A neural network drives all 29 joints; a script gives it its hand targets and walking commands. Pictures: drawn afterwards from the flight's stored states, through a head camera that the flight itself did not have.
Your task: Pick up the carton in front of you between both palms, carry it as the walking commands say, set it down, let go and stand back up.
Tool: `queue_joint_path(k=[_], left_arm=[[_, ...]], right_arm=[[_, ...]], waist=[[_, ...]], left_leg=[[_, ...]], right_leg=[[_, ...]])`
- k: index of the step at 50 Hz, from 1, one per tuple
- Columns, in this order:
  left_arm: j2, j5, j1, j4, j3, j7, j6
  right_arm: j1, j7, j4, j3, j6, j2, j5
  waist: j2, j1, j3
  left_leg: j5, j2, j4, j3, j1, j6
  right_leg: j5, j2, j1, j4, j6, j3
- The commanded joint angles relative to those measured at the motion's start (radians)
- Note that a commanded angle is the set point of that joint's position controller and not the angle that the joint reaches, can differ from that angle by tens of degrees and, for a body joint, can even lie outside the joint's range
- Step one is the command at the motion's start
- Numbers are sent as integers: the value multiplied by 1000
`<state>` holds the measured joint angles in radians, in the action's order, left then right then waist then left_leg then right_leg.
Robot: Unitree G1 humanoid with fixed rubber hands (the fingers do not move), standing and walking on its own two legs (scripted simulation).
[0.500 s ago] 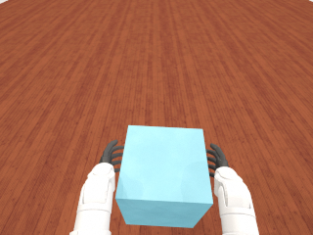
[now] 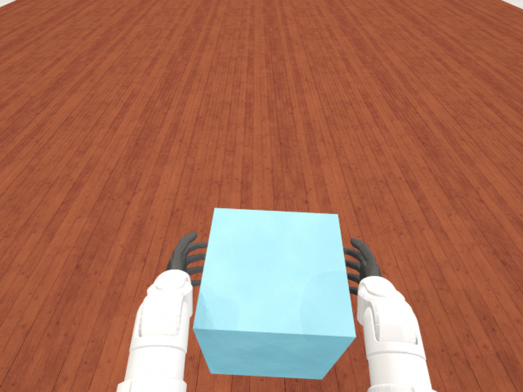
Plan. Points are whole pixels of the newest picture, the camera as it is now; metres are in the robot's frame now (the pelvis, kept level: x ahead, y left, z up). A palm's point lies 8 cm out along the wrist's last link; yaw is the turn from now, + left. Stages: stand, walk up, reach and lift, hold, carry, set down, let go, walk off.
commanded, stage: carry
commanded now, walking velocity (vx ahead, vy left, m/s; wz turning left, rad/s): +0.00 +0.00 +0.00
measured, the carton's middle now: (271, 298) +0.31 +0.00 -0.04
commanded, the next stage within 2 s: hold in 0.48 s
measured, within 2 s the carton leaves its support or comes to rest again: neither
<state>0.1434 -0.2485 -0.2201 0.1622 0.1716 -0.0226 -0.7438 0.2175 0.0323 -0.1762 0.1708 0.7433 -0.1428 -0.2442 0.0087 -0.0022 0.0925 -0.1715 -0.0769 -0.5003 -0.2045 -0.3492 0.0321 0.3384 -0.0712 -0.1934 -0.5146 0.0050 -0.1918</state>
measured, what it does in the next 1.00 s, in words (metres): stands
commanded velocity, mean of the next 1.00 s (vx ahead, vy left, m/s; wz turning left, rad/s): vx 0.00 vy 0.00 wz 0.00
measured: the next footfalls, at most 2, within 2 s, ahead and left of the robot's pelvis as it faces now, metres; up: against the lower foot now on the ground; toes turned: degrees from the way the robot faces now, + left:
none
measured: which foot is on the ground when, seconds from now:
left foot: down 0.00-1.00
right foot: down 0.00-1.00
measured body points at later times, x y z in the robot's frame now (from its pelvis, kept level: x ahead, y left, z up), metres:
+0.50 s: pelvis -0.01 -0.01 +0.00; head -0.03 -0.01 +0.45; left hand +0.30 +0.14 +0.04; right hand +0.29 -0.16 +0.03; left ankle +0.06 +0.10 -0.73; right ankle -0.04 -0.11 -0.73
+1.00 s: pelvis -0.02 +0.02 +0.00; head -0.04 +0.03 +0.45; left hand +0.32 +0.11 +0.04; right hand +0.27 -0.19 +0.03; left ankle +0.06 +0.12 -0.73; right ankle -0.04 -0.11 -0.73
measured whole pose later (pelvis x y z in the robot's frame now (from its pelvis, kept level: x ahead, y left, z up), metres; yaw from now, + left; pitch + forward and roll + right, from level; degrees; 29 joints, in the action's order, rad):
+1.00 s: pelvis -0.02 +0.02 +0.00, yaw -10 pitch -7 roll +0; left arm 0.20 -0.36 -0.42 0.37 0.36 -0.01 -0.67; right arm 0.42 -0.03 -0.46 0.40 0.60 -0.18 -0.37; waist -0.03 0.02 -0.08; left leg -0.17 0.03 -0.46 0.02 -0.17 0.01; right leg 0.29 0.02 -0.10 -0.51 -0.01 0.09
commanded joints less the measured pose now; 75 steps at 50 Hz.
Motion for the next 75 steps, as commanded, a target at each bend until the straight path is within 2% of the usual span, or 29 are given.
queue_joint_path(k=[1,24,25,26,27,28,29,30,32,34,35,37,38,41,43,44,46,47,48,51,54,58,61,65,66,69,70,72,75], left_arm=[[909,257,-438,-63,-547,230,37],[906,254,-430,-61,-546,229,37],[902,249,-327,-79,-522,236,33],[845,240,-337,-123,-510,230,51],[853,240,-385,-134,-530,233,54],[865,239,-386,-122,-539,230,58],[854,250,-388,-143,-553,229,61],[854,252,-395,-152,-558,228,62],[837,247,-419,-129,-548,230,60],[860,227,-412,-93,-541,227,62],[872,221,-414,-78,-530,228,64],[888,210,-409,-52,-514,232,61],[898,214,-419,-49,-516,237,61],[924,204,-464,3,-500,243,60],[934,189,-522,40,-465,245,66],[954,185,-558,82,-446,248,70],[985,169,-639,167,-399,256,87],[992,156,-674,214,-368,259,99],[996,141,-731,251,-337,259,111],[954,72,-806,382,-209,242,151],[850,-14,-821,454,-58,203,198],[701,-101,-758,493,61,166,305],[689,-103,-764,482,29,154,418],[778,-46,-837,454,-126,159,556],[800,-27,-868,446,-173,160,583],[859,42,-913,395,-322,161,625],[854,60,-936,360,-359,161,629],[849,86,-942,322,-409,165,620],[852,101,-933,330,-417,188,586]], right_arm=[[457,-239,78,-550,-43,-908,260],[454,-240,78,-555,-42,-910,261],[378,-248,55,-529,-51,-936,237],[346,-237,47,-497,-76,-890,214],[359,-231,58,-476,-87,-892,196],[386,-229,74,-479,-92,-888,209],[368,-226,64,-475,-93,-876,206],[373,-223,73,-479,-96,-869,203],[394,-224,45,-466,-94,-875,197],[440,-237,32,-493,-98,-893,221],[463,-245,25,-503,-99,-900,226],[483,-257,15,-506,-101,-909,235],[492,-260,18,-504,-103,-906,231],[541,-270,-36,-481,-105,-914,228],[601,-283,-90,-450,-117,-913,211],[628,-289,-126,-415,-125,-904,189],[721,-306,-203,-356,-152,-900,154],[762,-313,-250,-324,-168,-905,133],[780,-317,-305,-274,-184,-895,98],[851,-307,-418,-124,-232,-847,3],[854,-273,-495,22,-265,-753,-93],[813,-239,-512,103,-349,-655,-140],[811,-231,-509,61,-448,-661,-115],[864,-232,-494,-97,-581,-755,-30],[885,-230,-482,-140,-607,-773,-8],[928,-212,-416,-294,-655,-838,83],[949,-205,-386,-330,-658,-837,100],[967,-190,-331,-387,-654,-856,133],[969,-179,-324,-414,-616,-880,143]], waist=[[0,-1,224],[-4,-1,233],[-133,12,103],[-102,9,133],[-68,-12,128],[-42,-1,146],[-36,-12,162],[-37,-5,164],[-38,-5,127],[-20,19,94],[-43,28,91],[-32,39,83],[-46,30,89],[-19,34,61],[-13,43,29],[-10,28,24],[-3,20,12],[-10,25,19],[1,7,18],[3,-8,-16],[15,-4,-35],[-10,14,20],[-15,19,125],[-8,21,407],[-13,12,497],[11,16,792],[0,10,888],[8,20,1020],[-16,26,1029]], left_leg=[[178,-104,55,115,159,-4],[181,-105,42,112,153,-13],[351,175,58,258,509,7],[367,153,71,274,564,3],[364,153,87,276,491,-1],[379,154,88,276,532,-3],[386,158,85,273,532,-11],[385,165,91,269,509,-23],[269,177,110,256,455,-31],[198,184,111,250,490,-29],[188,183,107,251,508,-24],[164,182,110,251,520,-24],[164,181,110,251,506,-25],[103,173,117,254,534,-26],[24,168,115,253,513,-28],[-13,164,115,253,501,-31],[-110,157,107,269,484,-31],[-147,151,105,282,472,-31],[-182,150,100,286,456,-34],[-232,142,76,310,392,-33],[-207,143,35,308,293,-32],[-27,163,-66,272,161,-27],[115,179,-149,260,105,-36],[305,190,-295,264,108,-35],[343,188,-338,272,116,-31],[536,179,-464,284,157,-27],[558,181,-503,283,148,-30],[577,192,-561,259,81,-41],[435,211,-596,222,-119,-51]], right_leg=[[-133,-102,-16,102,-11,95],[-160,-100,-25,90,-19,96],[-394,108,-97,189,-50,302],[-401,106,-84,194,-58,309],[-416,130,1,186,-47,299],[-445,128,-6,185,-39,305],[-461,131,26,195,-37,311],[-478,139,64,198,-36,307],[-384,137,85,214,-31,300],[-281,127,14,230,-30,302],[-255,125,-16,234,-27,301],[-207,121,-43,238,-32,302],[-207,123,-29,238,-31,299],[-123,124,-95,242,-39,300],[-30,125,-132,239,-50,295],[0,129,-139,229,-54,291],[74,136,-183,199,-63,284],[92,138,-189,180,-63,281],[105,143,-195,162,-67,281],[110,156,-242,93,-66,276],[90,165,-298,32,-57,266],[-2,178,-422,-44,-31,249],[-87,198,-521,-110,-14,239],[-191,229,-653,-225,2,231],[-206,233,-693,-257,10,229],[-312,239,-797,-353,33,228],[-322,243,-827,-385,40,221],[-376,243,-828,-437,50,224],[-342,243,-835,-486,57,221]])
